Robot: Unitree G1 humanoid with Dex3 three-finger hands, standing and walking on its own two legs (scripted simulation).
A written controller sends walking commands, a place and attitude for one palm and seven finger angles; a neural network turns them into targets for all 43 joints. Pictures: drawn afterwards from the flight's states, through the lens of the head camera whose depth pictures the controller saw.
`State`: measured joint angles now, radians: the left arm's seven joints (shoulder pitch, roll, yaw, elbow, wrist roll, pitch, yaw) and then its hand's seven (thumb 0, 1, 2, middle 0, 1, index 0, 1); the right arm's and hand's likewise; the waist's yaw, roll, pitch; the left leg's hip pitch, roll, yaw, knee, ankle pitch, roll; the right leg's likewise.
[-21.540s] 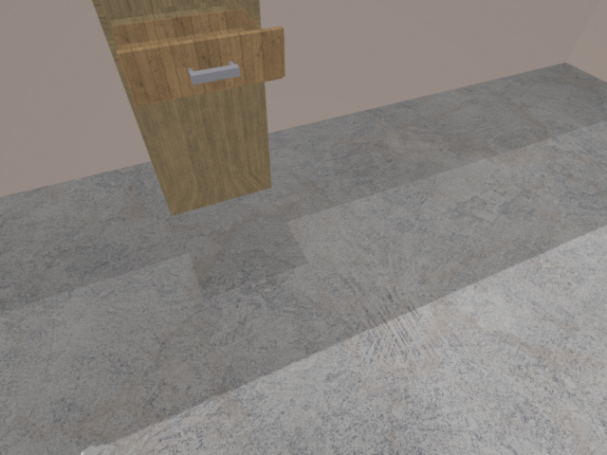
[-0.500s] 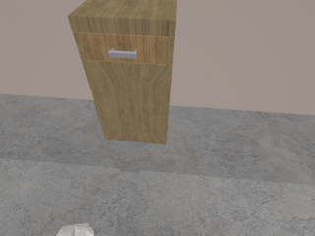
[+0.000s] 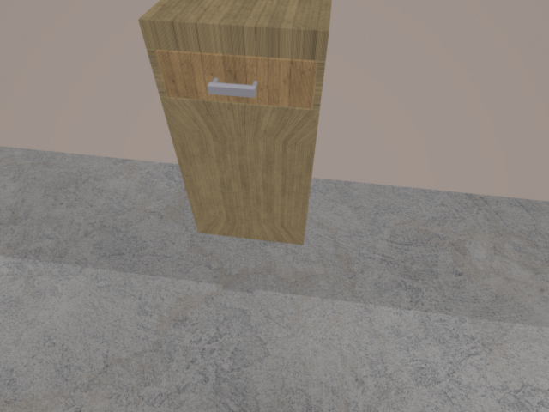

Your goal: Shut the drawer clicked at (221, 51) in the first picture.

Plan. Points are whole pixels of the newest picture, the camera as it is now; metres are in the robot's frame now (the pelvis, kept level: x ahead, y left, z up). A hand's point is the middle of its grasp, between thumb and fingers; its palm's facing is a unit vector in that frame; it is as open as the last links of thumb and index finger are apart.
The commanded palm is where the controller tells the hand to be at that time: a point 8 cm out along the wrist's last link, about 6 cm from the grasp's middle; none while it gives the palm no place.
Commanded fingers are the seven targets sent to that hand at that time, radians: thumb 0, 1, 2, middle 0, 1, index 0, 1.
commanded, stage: let the arm hang, fingers relaxed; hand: left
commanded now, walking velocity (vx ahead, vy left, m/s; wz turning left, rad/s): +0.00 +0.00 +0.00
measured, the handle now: (233, 86) +0.92 +0.17 +0.00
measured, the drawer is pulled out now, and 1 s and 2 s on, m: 0.00 0.00 0.00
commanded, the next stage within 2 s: look to check the result in 0.36 s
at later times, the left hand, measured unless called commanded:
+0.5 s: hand out of the picture +0.08 +0.22 -0.16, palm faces +0.00 -0.96 -0.28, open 7.4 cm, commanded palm none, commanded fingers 0.00 0.90 0.90 -0.20 -0.30 -0.20 -0.30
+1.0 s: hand out of the picture +0.10 +0.21 -0.16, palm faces -0.02 -0.96 -0.29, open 7.4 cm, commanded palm none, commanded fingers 0.00 0.90 0.90 -0.20 -0.30 -0.20 -0.30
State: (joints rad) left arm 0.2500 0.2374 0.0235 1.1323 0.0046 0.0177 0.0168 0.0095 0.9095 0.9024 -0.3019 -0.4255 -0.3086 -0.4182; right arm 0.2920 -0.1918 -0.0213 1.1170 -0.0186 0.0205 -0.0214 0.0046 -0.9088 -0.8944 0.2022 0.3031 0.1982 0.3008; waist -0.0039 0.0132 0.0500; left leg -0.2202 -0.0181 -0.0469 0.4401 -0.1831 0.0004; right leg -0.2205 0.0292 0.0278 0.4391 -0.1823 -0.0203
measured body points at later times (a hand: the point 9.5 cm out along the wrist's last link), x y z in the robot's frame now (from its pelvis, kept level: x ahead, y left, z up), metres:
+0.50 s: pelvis +0.02 +0.00 +0.00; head +0.03 -0.01 +0.45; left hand +0.08 +0.27 -0.14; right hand +0.05 -0.27 -0.15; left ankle +0.04 +0.12 -0.74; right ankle +0.04 -0.11 -0.74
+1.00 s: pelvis +0.03 +0.00 +0.01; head +0.05 -0.01 +0.46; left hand +0.10 +0.26 -0.14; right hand +0.07 -0.27 -0.15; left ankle +0.04 +0.12 -0.74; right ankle +0.04 -0.11 -0.74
